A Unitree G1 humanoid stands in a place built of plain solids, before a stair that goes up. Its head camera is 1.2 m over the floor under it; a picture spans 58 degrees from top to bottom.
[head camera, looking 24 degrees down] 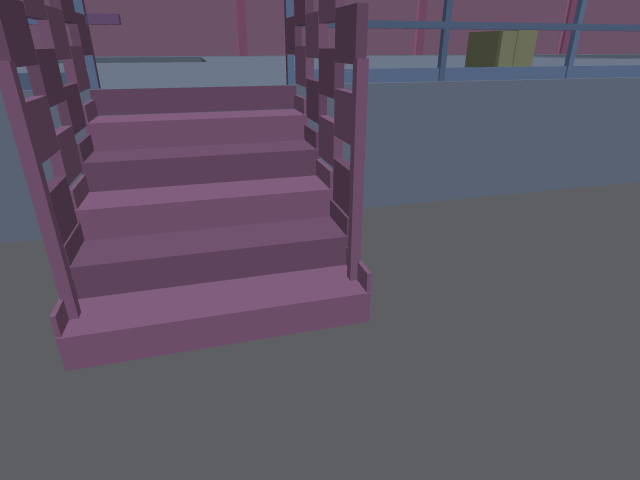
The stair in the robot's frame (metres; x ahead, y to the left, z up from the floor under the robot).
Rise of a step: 0.16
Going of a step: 0.30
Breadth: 1.32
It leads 15 degrees to the left of straight ahead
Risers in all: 6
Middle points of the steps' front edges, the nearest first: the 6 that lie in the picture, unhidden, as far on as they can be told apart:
1.56 0.40 0.16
1.85 0.48 0.32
2.14 0.56 0.48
2.43 0.64 0.64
2.72 0.72 0.80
3.01 0.80 0.96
